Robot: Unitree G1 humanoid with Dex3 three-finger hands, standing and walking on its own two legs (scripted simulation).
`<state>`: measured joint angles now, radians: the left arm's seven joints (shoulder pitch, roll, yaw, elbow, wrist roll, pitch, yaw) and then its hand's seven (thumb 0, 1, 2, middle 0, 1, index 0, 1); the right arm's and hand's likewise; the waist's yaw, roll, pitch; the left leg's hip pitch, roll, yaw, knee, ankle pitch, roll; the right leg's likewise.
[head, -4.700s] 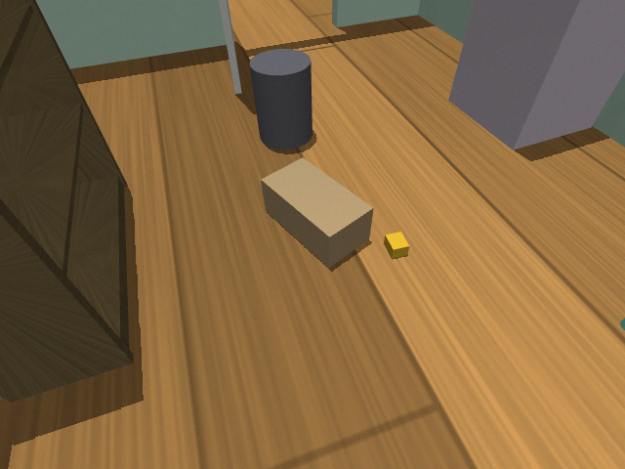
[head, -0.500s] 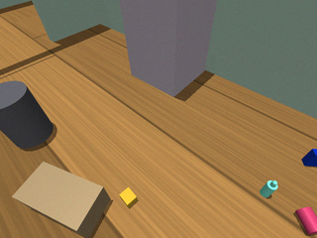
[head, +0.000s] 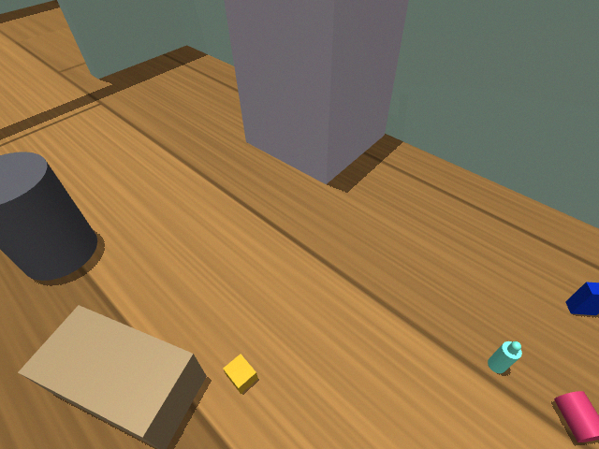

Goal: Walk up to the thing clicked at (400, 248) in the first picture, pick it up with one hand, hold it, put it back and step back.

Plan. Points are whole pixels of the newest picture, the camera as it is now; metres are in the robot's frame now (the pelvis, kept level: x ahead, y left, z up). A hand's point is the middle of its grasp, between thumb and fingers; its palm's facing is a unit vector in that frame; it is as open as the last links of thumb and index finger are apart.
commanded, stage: walk up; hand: left
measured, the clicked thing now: (240, 373) +0.50 +0.23 -0.75
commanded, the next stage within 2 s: none
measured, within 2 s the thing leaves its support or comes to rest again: neither
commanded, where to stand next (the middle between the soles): +0.08 +0.01 m, yaw -2 degrees
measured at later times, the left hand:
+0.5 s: hand out of the picture +0.10 +0.26 -0.16, palm faces +0.04 -0.93 -0.36, open 7.4 cm
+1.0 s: hand out of the picture +0.16 +0.29 -0.18, palm faces +0.00 -0.93 -0.36, open 7.4 cm
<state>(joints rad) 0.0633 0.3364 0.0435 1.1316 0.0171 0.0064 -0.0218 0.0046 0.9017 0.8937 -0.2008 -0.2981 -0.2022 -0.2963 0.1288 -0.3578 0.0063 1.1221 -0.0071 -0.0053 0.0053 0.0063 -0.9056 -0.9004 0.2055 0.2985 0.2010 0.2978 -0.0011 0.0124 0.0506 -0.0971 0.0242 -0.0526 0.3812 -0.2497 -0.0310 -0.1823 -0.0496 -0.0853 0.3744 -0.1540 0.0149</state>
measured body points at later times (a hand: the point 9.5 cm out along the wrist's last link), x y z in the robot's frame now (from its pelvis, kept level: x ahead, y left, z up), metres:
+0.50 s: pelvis +0.04 -0.01 -0.01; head +0.04 -0.02 +0.44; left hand +0.09 +0.31 -0.13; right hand +0.09 -0.33 -0.14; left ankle -0.02 +0.14 -0.74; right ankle +0.03 -0.13 -0.75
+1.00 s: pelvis +0.07 +0.02 -0.03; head +0.15 +0.04 +0.42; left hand +0.16 +0.33 -0.16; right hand +0.22 -0.27 -0.14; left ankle +0.19 +0.13 -0.74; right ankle +0.02 -0.12 -0.66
